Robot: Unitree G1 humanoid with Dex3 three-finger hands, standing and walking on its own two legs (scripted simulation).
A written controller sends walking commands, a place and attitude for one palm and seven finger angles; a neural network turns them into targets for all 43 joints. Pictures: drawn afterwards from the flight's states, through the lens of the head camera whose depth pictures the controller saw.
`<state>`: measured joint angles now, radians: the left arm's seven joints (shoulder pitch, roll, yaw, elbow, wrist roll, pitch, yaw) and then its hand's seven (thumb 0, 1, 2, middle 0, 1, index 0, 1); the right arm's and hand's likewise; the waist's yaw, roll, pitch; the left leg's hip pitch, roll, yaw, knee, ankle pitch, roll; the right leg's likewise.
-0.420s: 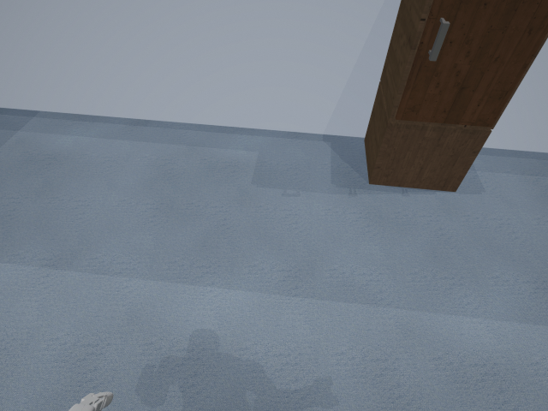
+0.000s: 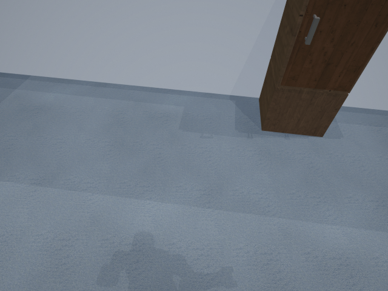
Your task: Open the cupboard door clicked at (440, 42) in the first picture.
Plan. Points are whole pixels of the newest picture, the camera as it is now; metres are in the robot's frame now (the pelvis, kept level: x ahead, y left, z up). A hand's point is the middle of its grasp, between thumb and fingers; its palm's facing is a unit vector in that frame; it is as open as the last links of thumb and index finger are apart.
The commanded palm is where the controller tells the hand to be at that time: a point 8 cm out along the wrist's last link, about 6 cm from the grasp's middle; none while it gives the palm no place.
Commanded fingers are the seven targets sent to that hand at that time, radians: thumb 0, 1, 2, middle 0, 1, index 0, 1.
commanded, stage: stand and wait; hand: left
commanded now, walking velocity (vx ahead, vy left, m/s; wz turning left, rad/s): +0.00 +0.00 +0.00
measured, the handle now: (311, 29) +1.32 -0.52 +0.01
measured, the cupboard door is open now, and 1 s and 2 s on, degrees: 0 0 0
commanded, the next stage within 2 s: look at it before walking up in 0.40 s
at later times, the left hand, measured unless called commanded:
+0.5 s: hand out of the picture +0.06 +0.24 -0.15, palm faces -0.02 -0.94 -0.34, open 7.4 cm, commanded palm none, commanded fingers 0.00 0.90 0.90 -0.20 -0.30 -0.20 -0.30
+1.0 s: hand out of the picture +0.06 +0.24 -0.15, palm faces -0.03 -0.94 -0.33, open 7.4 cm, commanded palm none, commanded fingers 0.00 0.90 0.90 -0.20 -0.30 -0.20 -0.30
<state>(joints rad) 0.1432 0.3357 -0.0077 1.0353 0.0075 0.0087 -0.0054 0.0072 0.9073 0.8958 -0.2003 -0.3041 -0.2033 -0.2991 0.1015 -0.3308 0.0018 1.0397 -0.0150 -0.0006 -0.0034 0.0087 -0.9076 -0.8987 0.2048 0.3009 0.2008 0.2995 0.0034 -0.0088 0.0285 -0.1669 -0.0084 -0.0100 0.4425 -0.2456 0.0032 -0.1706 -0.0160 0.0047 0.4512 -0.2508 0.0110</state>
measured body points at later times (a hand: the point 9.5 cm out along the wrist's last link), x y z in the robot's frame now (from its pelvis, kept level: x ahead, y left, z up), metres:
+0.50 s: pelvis -0.01 -0.01 +0.00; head -0.02 -0.01 +0.45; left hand +0.07 +0.29 -0.12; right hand +0.06 -0.30 -0.13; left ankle +0.00 +0.12 -0.74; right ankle +0.00 -0.13 -0.74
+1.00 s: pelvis -0.01 -0.01 +0.00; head -0.01 -0.01 +0.45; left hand +0.06 +0.28 -0.13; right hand +0.06 -0.31 -0.13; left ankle +0.00 +0.12 -0.74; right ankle +0.00 -0.13 -0.74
